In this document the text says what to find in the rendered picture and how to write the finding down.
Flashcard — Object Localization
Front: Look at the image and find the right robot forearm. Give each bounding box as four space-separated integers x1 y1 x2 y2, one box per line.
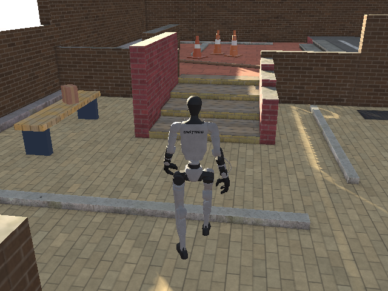
215 148 228 178

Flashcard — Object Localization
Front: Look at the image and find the right robot upper arm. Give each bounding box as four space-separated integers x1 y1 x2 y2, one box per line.
207 122 221 157

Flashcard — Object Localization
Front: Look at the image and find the robot left hand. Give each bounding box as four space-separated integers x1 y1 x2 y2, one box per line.
164 163 178 175

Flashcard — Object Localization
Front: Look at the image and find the robot right foot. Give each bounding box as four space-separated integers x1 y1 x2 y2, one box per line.
202 223 211 236

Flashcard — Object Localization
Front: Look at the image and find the left robot forearm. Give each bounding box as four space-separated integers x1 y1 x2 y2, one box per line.
164 145 173 166

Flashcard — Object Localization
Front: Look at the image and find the left robot thigh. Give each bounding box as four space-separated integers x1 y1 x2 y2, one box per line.
173 170 187 219

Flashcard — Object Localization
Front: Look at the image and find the left robot upper arm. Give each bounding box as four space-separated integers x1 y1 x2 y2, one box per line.
166 122 182 154

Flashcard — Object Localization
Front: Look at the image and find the robot right hand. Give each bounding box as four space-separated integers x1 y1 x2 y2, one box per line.
216 177 230 194

